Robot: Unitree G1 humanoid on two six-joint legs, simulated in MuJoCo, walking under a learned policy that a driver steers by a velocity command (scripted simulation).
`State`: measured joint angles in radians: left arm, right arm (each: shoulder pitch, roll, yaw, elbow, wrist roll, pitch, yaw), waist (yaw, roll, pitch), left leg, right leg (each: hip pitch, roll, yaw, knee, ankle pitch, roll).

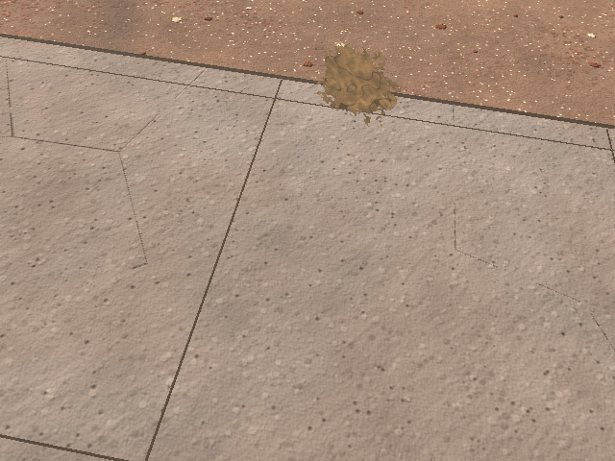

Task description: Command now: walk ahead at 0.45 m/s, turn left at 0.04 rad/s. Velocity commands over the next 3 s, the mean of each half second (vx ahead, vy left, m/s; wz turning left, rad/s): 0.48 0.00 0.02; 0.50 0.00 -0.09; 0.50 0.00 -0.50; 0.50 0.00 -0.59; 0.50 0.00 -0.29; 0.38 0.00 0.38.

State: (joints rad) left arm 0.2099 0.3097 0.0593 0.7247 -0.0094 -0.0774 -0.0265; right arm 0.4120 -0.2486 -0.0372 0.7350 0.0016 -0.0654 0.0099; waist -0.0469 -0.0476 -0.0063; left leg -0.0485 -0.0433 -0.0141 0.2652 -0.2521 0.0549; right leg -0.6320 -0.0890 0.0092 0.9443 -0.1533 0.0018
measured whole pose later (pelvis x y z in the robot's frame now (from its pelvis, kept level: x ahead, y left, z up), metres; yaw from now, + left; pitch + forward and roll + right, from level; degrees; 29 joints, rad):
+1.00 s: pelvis +0.56 +0.02 +0.00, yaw -4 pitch +0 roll +1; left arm 0.23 0.32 0.06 0.80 -0.03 -0.04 0.00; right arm 0.29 -0.26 -0.05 0.78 -0.01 -0.10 0.02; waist -0.03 -0.05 0.04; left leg -0.16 -0.04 0.12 0.32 -0.17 0.06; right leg -0.60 -0.08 0.08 1.09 -0.23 0.00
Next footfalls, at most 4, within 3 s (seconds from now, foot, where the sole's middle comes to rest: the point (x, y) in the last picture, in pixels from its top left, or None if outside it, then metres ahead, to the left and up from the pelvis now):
0.24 right None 0.32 -0.14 -0.78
0.76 left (244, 413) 0.61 0.10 -0.78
1.32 right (350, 310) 0.88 -0.16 -0.78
1.80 left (315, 212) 1.22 -0.09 -0.78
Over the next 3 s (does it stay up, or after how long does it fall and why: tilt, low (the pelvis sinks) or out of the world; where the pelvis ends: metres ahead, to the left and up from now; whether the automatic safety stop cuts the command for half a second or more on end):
stays up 1.48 -0.51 -0.02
